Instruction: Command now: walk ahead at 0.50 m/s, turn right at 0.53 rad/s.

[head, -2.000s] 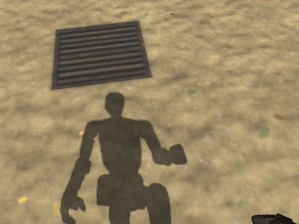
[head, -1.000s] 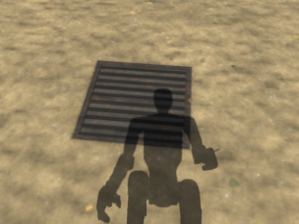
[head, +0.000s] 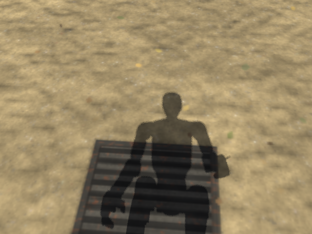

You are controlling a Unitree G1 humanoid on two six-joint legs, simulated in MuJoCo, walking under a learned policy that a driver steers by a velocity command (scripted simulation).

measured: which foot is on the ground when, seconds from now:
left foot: up 0.00-0.16, down 0.18-0.64, up 0.66-1.00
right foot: down 0.00-0.18, up 0.20-0.62, down 0.64-1.00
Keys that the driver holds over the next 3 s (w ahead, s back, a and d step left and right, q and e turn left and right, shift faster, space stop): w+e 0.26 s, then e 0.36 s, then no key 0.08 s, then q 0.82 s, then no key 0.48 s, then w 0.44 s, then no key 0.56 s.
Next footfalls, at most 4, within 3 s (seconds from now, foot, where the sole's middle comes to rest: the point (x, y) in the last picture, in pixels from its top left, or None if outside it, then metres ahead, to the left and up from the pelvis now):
0.18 left None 0.28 0.13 -0.78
0.64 right None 0.38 -0.11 -0.78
1.08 left None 0.36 0.09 -0.78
1.56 right None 0.34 -0.11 -0.78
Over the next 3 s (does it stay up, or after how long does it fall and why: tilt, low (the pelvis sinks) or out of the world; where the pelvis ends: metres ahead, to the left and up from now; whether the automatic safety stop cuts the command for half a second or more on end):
stays up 0.55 -0.03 -0.01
